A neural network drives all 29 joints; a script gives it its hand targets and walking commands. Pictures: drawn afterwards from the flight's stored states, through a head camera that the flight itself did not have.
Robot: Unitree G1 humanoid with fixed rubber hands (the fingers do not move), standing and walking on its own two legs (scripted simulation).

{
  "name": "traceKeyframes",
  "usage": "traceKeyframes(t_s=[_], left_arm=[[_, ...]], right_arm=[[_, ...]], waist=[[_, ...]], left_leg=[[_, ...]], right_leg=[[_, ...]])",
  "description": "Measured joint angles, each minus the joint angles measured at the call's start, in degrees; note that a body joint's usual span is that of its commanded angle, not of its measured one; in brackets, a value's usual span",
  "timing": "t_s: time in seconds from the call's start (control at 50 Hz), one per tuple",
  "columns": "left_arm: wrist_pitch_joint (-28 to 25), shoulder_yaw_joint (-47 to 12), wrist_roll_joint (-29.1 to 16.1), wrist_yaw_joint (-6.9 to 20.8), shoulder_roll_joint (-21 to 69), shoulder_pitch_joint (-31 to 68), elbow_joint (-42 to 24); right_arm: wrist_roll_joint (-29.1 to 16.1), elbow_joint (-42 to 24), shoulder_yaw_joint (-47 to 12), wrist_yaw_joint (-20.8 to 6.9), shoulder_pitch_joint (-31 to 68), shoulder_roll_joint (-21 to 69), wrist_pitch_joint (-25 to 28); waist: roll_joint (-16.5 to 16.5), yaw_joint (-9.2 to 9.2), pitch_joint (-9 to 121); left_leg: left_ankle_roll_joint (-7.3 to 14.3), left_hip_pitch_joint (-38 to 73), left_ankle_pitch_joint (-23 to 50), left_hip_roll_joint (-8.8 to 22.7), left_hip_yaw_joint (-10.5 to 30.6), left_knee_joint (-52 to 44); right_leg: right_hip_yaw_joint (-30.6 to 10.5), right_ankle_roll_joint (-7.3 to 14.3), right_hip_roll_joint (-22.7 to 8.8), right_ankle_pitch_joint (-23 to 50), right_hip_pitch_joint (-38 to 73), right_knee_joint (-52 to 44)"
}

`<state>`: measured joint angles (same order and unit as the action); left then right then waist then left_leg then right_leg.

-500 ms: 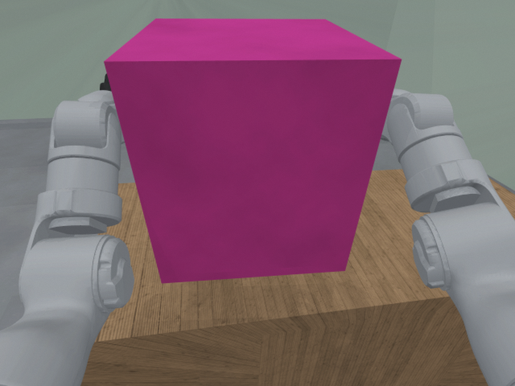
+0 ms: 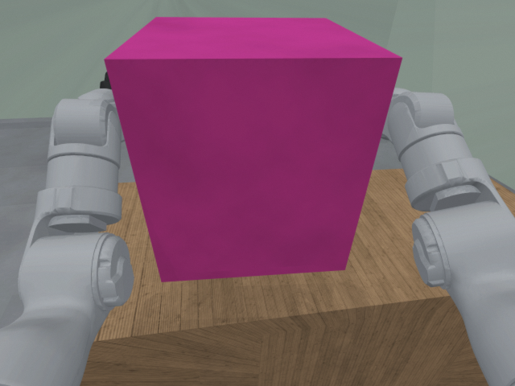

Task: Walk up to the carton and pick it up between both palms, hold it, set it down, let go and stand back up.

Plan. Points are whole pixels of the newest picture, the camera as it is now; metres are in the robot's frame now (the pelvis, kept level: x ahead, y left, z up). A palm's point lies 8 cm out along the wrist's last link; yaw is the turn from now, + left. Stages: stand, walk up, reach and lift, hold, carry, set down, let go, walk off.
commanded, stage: hold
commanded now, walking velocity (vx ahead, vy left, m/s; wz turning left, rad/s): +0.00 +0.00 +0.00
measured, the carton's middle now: (249, 141) +0.38 -0.01 +0.28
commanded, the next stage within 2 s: set down in 1.96 s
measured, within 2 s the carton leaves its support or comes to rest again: neither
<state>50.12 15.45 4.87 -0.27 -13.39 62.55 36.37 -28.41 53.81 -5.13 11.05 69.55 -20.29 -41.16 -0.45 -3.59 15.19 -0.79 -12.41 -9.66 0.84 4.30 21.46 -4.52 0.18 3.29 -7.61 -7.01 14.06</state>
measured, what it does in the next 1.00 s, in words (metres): stands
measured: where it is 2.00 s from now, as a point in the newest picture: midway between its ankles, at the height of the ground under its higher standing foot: outside the picture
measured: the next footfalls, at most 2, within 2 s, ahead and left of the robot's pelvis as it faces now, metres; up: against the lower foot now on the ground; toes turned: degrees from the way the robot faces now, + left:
none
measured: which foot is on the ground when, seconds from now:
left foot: down 0.00-1.00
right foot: down 0.00-1.00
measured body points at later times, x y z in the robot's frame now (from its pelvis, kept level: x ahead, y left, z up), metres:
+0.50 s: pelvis +0.00 +0.00 +0.00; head -0.10 +0.01 +0.44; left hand +0.38 +0.18 +0.32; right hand +0.38 -0.18 +0.33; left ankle +0.02 +0.12 -0.75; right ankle +0.00 -0.12 -0.75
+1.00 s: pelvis +0.00 +0.00 +0.00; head -0.10 +0.01 +0.44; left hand +0.38 +0.18 +0.33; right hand +0.38 -0.18 +0.34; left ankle +0.02 +0.12 -0.75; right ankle +0.00 -0.12 -0.75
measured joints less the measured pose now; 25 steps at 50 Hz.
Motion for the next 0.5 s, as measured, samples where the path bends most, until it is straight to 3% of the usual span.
traceKeyframes(t_s=[0.32,0.5], left_arm=[[0.2,-0.1,0.0,0.0,0.1,-0.6,-0.8],[2.0,0.0,0.1,-1.0,1.2,-2.9,-4.7]], right_arm=[[-0.2,-0.7,-0.4,0.0,-0.5,-0.1,-0.1],[-0.1,-2.2,-0.8,-0.4,-1.8,-0.2,-0.6]], waist=[[-0.1,-0.12,-0.1],[0.1,0.82,-0.1]], left_leg=[[-0.1,0.2,-0.2,0.1,0.1,0.1],[-0.4,0.6,-0.4,0.4,0.6,0.5]], right_leg=[[0.1,0.1,0.1,-0.1,0.2,0.0],[0.4,0.4,0.5,-0.1,1.0,-0.2]])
